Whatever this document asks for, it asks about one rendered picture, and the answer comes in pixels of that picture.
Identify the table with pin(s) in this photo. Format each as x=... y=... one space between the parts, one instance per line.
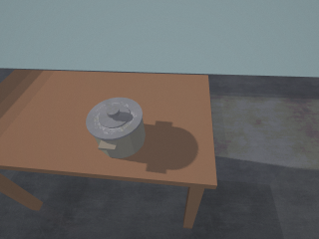
x=43 y=129

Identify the knob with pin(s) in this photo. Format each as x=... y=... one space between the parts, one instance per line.
x=112 y=112

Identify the lid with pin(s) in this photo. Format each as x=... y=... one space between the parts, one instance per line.
x=102 y=127

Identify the pot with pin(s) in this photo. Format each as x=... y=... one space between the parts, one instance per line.
x=126 y=146

